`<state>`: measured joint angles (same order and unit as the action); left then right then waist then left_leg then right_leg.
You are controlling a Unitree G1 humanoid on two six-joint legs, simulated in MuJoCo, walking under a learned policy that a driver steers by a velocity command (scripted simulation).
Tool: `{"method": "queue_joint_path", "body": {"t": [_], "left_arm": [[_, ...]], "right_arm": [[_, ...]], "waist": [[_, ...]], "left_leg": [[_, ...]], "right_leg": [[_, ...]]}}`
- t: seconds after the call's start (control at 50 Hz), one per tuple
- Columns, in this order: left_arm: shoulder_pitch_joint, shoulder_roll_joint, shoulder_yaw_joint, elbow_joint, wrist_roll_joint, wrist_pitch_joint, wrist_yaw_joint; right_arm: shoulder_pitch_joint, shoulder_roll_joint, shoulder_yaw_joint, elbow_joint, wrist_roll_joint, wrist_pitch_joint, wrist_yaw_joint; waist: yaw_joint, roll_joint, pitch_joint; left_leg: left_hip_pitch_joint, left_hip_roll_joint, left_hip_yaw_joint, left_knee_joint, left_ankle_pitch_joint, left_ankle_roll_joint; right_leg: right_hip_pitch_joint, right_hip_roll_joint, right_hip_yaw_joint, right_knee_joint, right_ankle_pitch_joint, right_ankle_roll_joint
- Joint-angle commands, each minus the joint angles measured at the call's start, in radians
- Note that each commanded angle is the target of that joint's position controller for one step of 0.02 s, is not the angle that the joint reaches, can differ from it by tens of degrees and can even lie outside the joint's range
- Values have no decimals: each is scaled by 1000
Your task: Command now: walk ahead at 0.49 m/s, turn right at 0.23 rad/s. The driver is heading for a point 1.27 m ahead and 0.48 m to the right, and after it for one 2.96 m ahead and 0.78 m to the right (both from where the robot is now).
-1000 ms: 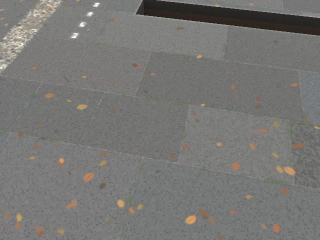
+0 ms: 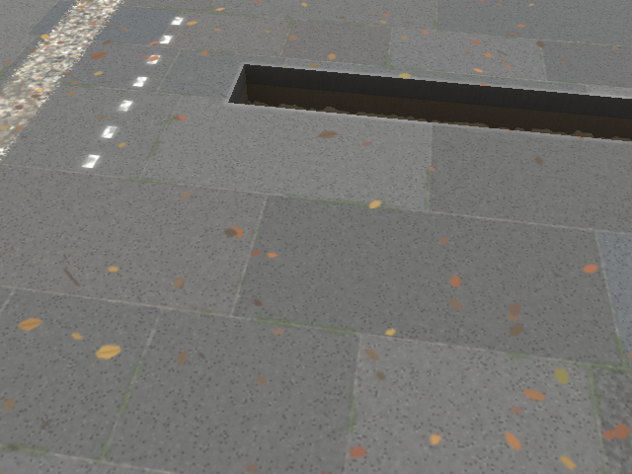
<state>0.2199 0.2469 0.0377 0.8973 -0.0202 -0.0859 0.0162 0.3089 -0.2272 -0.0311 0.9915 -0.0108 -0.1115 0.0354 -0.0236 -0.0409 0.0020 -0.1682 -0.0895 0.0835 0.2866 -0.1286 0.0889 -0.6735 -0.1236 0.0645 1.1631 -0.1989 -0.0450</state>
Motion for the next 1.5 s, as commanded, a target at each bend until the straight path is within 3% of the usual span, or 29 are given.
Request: {"method": "queue_joint_path", "body": {"t": [0.02, 0.24, 0.28, 0.32, 0.34, 0.36, 0.38, 0.4, 0.42, 0.46, 0.54, 0.64, 0.74, 0.8, 0.82, 0.84, 0.86, 0.88, 0.92, 1.04, 1.24, 1.28, 1.32, 1.34, 1.36, 1.38, 1.4, 1.44, 1.5], "left_arm": [[63, 45, 15, -31, 8, 10, 5], [-240, 22, 2, -184, -2, -1, -64], [-197, 49, 14, -201, -2, -1, -76], [65, 133, 65, -143, -6, 0, -73], [244, 248, 105, -114, -3, 8, -54], [238, 334, 113, -125, -1, 3, -54], [279, 232, 91, -128, 5, 1, -50], [223, 184, 78, -133, 11, -3, -43], [135, 154, 68, -159, 8, -3, -42], [26, 104, 49, -203, 21, 1, -43], [54, 154, 63, -205, 6, -4, -24], [133, 171, 70, -191, -1, 8, -5], [168, 166, 72, -179, -8, 19, 3], [126, 152, 68, -199, 0, 34, 7], [102, 109, 50, -220, 8, 32, 1], [190, 47, 31, -243, 5, 25, 0], [272, 66, 23, -253, -15, 16, 0], [221, 162, 45, -232, -25, 20, -1], [77, 163, 50, -261, 0, 30, -4], [44, 71, 33, -280, 7, 37, -11], [-239, 60, 15, -365, -6, 5, -53], [-215, 83, 25, -367, -2, 1, -58], [5, 150, 64, -300, 12, 1, -48], [193, 225, 89, -266, 23, 7, -34], [236, 317, 102, -256, 27, 11, -32], [258, 224, 80, -252, 18, 9, -34], [191, 188, 64, -255, 16, 5, -35], [69, 133, 47, -263, 18, 3, -43], [25, 118, 45, -249, 19, -16, -47]], "right_arm": [[-48, -127, -21, -48, -4, -23, -19], [77, -181, -32, -6, 19, 25, -45], [38, -207, -39, -25, 20, 40, -50], [8, -204, -37, -51, 14, 57, -58], [16, -179, -23, -88, -2, 47, -60], [117, -24, 26, -128, -19, 5, -36], [6, -146, -2, -141, 24, -41, -21], [-87, -178, -12, -177, 53, -62, -17], [-113, -170, -10, -183, 39, -67, -23], [-94, -169, -26, -183, 16, -43, -31], [-137, -126, -27, -229, -8, -3, -39], [-329, -94, -15, -295, 3, -9, -35], [-384, -149, -33, -339, 15, -27, -19], [-240, -186, -57, -308, 11, -43, -21], [-103, -224, -72, -289, -4, -47, -27], [49, -305, -94, -278, -19, -39, -36], [79, -287, -93, -255, 2, -27, -28], [23, -195, -71, -280, 14, -21, -30], [-63, -143, -51, -283, 6, -5, -31], [-61, -163, -57, -222, 9, -24, -14], [71, -226, -60, -141, 40, 24, -21], [65, -242, -63, -130, 45, 36, -25], [49, -231, -56, -129, 46, 43, -31], [37, -184, -35, -157, 22, 38, -34], [137, -64, 5, -184, 13, 15, -26], [92, -160, -18, -169, 34, -5, -20], [7, -201, -32, -201, 55, -13, -16], [-56, -181, -32, -209, 29, -6, -22], [-11, -130, -30, -195, 25, 30, -23]], "waist": [[47, 82, 49], [-55, 75, 97], [-12, 109, 53], [123, 103, -101], [183, -31, -220], [74, -256, -343], [147, -151, -380], [141, -117, -232], [97, 9, -168], [17, 40, -99], [-3, 23, -38], [70, -39, -8], [76, -62, -4], [-2, -86, -61], [-68, -48, -178], [-72, 156, -338], [-39, 402, -392], [-55, 248, -250], [-37, 93, -59], [22, 114, 3], [-66, 131, 52], [-32, 147, 39], [88, 122, -96], [164, 25, -240], [104, -242, -348], [143, -155, -365], [129, -119, -220], [67, -27, -91], [-1, -40, -55]], "left_leg": [[-101, 293, -161, -204, 94, 156], [276, 374, -12, -91, 215, 75], [283, 373, 30, 32, 513, 49], [189, 311, 100, 392, 766, 0], [-83, 258, 118, 741, 474, -49], [-521, 32, -10, 1064, -410, -101], [-639, 67, -187, 1148, -411, -70], [-712, 116, -178, 1129, -318, -43], [-659, 164, -173, 1048, -231, -38], [-509, 213, -173, 917, -167, -56], [-480, 191, -134, 709, -61, -121], [-403, 114, -117, 322, 222, -128], [-360, 97, -165, 196, 172, -96], [-152, 83, -133, 135, 83, -46], [86, 182, -208, 163, 82, 6], [472, 407, -527, 161, 7, 130], [582, 538, -883, 56, -212, 215], [460, 509, -800, 26, -341, 173], [172, 413, -525, -19, -190, 112], [12, 334, -263, -132, 126, 145], [145, 345, -147, -89, 180, 90], [183, 364, -146, -29, 287, 73], [128, 296, -69, 234, 540, 29], [-77, 246, -23, 533, 325, -14], [-482, 72, -39, 886, -348, -74], [-595, 104, -176, 1014, -440, -63], [-655, 151, -163, 1030, -360, -52], [-581, 214, -140, 924, -220, -61], [-462, 237, -141, 839, -146, -82]], "right_leg": [[-28, -42, 27, -89, 155, 19], [-111, 28, -72, -524, 152, -28], [12, 79, -136, -540, 42, -62], [387, 183, -184, -603, 71, -117], [719, 14, 96, -628, 92, -195], [1056, -219, 674, -764, -43, -389], [1095, -220, 747, -862, -75, -369], [993, -182, 581, -854, 23, -311], [835, -139, 449, -858, 123, -275], [596, -73, 310, -905, 272, -245], [453, -21, 206, -954, 382, -252], [424, 41, 170, -928, 240, -180], [545, -18, 306, -831, 156, -155], [562, 18, 334, -684, 277, -120], [473, 73, 283, -483, 259, -87], [172, 204, 155, -140, -14, -14], [-67, 210, 124, 76, -401, 7], [-143, 142, 146, 173, -331, 14], [-99, 74, 83, 130, -180, 19], [-32, 24, 48, -105, -37, 23], [55, 61, -72, -574, 138, 7], [124, 85, -87, -626, 76, -24], [464, 137, -125, -693, 117, -75], [772, -35, 67, -656, 170, -140], [1074, -273, 538, -756, 30, -301], [1060, -275, 639, -827, -60, -297], [944, -237, 487, -839, -6, -256], [692, -151, 290, -890, 156, -217], [530, -109, 182, -981, 229, -219]]}}
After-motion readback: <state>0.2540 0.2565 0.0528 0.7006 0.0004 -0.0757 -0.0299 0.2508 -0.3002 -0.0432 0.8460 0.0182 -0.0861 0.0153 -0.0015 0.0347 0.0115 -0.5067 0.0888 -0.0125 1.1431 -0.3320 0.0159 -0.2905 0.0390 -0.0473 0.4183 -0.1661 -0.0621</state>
